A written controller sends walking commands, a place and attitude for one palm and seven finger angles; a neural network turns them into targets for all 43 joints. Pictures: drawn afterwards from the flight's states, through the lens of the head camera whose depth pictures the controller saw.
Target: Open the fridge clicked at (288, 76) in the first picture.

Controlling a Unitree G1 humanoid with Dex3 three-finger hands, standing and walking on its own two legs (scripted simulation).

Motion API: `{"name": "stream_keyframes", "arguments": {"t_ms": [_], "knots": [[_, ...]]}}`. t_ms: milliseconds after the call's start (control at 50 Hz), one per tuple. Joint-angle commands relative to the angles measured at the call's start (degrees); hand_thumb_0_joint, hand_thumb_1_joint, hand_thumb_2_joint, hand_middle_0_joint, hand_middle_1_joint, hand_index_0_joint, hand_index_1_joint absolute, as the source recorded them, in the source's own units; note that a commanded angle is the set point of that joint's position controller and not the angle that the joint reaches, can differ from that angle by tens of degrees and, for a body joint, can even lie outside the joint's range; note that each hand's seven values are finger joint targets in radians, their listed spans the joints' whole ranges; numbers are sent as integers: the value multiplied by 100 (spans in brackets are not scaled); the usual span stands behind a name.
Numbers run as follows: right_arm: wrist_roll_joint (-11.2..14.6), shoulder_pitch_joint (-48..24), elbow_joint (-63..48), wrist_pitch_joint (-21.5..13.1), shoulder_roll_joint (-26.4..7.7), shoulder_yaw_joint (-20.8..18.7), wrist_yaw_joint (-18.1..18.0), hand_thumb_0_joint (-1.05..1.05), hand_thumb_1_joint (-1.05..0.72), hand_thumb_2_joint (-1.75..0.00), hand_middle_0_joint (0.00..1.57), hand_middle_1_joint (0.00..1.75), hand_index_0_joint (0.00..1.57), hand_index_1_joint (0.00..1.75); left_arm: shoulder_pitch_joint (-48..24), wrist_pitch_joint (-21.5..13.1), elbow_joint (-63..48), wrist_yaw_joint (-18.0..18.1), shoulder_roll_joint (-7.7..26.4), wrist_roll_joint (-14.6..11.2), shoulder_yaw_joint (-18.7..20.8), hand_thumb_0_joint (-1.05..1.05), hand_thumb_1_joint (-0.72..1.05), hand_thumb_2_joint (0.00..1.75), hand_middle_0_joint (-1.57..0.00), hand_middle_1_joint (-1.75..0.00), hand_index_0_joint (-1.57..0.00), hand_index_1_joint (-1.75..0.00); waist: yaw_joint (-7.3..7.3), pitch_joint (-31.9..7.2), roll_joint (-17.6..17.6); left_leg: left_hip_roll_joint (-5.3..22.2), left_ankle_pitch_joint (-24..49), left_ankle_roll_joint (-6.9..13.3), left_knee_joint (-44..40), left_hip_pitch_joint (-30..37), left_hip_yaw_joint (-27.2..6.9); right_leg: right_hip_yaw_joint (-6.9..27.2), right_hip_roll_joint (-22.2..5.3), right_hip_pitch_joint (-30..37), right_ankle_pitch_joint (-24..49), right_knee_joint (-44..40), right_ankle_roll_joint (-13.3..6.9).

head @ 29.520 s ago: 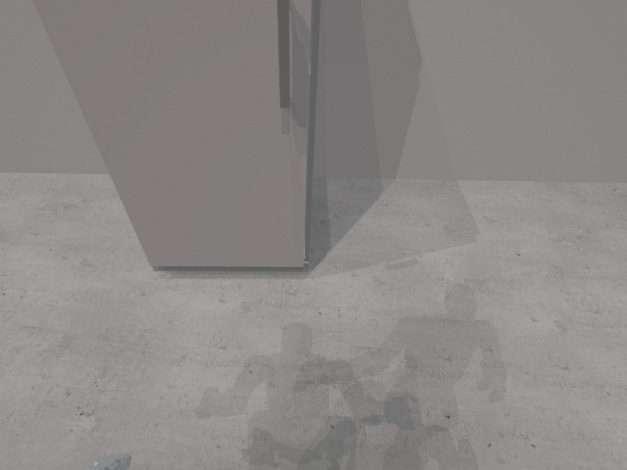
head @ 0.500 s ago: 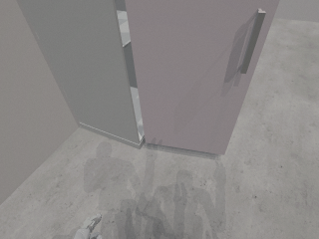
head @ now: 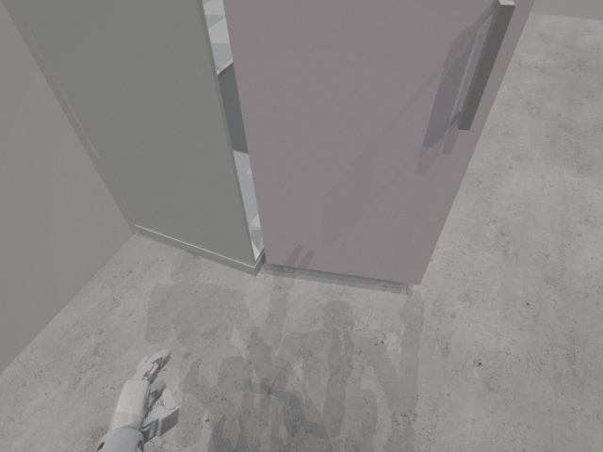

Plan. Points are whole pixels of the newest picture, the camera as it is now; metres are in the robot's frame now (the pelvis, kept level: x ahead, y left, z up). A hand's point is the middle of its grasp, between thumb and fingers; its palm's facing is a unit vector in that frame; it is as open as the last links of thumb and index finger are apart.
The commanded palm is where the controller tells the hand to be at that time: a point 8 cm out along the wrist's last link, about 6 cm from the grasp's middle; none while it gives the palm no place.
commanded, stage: stop stepping back and stand still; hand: right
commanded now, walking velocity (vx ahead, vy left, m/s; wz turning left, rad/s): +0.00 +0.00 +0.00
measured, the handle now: (480, 68) +0.77 -0.32 +0.14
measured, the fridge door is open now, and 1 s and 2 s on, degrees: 77 77 77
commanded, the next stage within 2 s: let the arm hang, fingers relaxed in 0.18 s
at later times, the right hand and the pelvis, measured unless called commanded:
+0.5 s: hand out of the picture +0.14 -0.23 -0.11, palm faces -0.03 +0.94 -0.33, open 7.4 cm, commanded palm none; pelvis +0.00 -0.02 -0.01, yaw +0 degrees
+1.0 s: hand out of the picture -0.02 -0.22 -0.16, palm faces -0.01 +0.97 -0.24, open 7.4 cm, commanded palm none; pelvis -0.01 -0.03 +0.01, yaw +0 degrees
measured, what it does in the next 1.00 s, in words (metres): stands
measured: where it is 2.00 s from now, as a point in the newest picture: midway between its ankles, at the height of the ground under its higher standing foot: outside the picture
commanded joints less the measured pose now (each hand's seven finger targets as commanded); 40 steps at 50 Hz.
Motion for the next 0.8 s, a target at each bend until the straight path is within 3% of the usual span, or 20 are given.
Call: {"name": "stream_keyframes", "arguments": {"t_ms": [0,80,160,240,260,280,320,340,360,420,460,540,640,780], "knots": [[43,135,-522,-175,-483,-249,-40,0,-90,-90,20,30,20,30,-236,-274,-696,-53,673,-63,152,0,90,90,-20,-30,-20,-30,81,-890,-375,436,1946,-152,-480,355,-705,595,-537,389,1803,-495,-68],[62,110,-828,-51,-527,-125,-33,0,-90,-90,20,30,20,30,-316,-218,-780,-68,651,-68,117,0,90,90,-20,-30,-20,-30,113,-1148,-149,657,2629,-88,-444,469,-812,470,-399,467,1917,-294,-12],[77,-28,-1267,-39,-988,-495,-80,0,-90,-90,20,30,20,30,-465,-163,-862,-6,618,-38,62,0,90,90,-20,-30,-20,-30,64,-1027,-266,671,2310,-86,-534,392,-766,505,-347,372,1693,-365,-24],[96,74,-1244,-55,-892,-493,-98,0,-90,-90,20,30,20,30,-419,-121,-843,6,545,-28,23,0,90,90,-20,-30,-20,-30,58,-869,-566,582,1987,-87,-620,257,-746,520,-331,396,1600,-473,-30],[-308,-305,3598,574,322,2206,621,0,-90,-90,20,30,20,30,-725,-533,524,-557,1250,31,274,0,90,90,-20,-30,-20,-30,301,-526,-262,889,2177,0,61,-645,-289,492,-579,299,2269,252,-57],[-364,-648,3720,1029,58,2003,868,0,-90,-90,20,30,20,30,-279,-86,502,-607,1671,-2,382,0,90,90,-20,-30,-20,-30,240,-708,-406,940,1724,20,-77,-608,-613,551,-625,217,1813,21,-92],[-387,-820,3960,1133,181,2042,961,0,-90,-90,20,30,20,30,-243,166,378,-582,1406,57,279,0,90,90,-20,-30,-20,-30,160,-549,-404,735,892,-28,71,-647,-435,690,-660,-229,1153,-167,-213],[-388,-981,4255,1110,154,2092,987,0,-90,-90,20,30,20,30,-292,249,360,-585,1388,85,202,0,90,90,-20,-30,-20,-30,106,-483,-217,677,730,-23,97,-532,-423,825,-638,-435,1038,-298,-284],[-408,-1101,4611,1075,126,2147,991,0,-90,-90,20,30,20,30,-283,303,407,-588,1331,123,163,0,90,90,-20,-30,-20,-30,89,-555,204,686,854,20,34,-394,-491,883,-572,-393,1166,-279,-275],[-396,-1546,5632,1071,125,2324,948,0,-90,-90,20,30,20,30,-241,458,585,-561,1269,186,89,0,90,90,-20,-30,-20,-30,150,-626,945,969,1222,130,-206,-315,-735,778,-392,-96,1196,-225,-191],[-381,-1682,6289,1124,206,2439,902,0,-90,-90,20,30,20,30,-152,555,797,-553,1133,217,30,0,90,90,-20,-30,-20,-30,183,-574,769,984,1179,133,-305,-340,-749,726,-319,116,1232,-347,-154],[-347,-1585,7329,1153,336,2559,871,0,-90,-90,20,30,20,30,-193,610,1274,-523,962,216,-57,0,90,90,-20,-30,-20,-30,109,-604,-490,853,889,-11,-600,22,-808,720,-338,333,1180,-839,-139],[-330,-1393,8276,1128,560,2548,858,0,-90,-90,20,30,20,30,79,638,1837,-449,705,195,-53,0,90,90,-20,-30,-20,-30,116,-369,-1188,824,573,59,-1033,122,-810,711,-337,375,593,-1098,-111],[-321,-1342,9011,1107,723,2616,869,0,-90,-90,20,30,20,30,506,650,2380,-400,627,170,-15,0,90,90,-20,-30,-20,-30,176,-10,-358,794,238,57,-1322,-108,-758,738,-386,475,195,-1343,-130]]}}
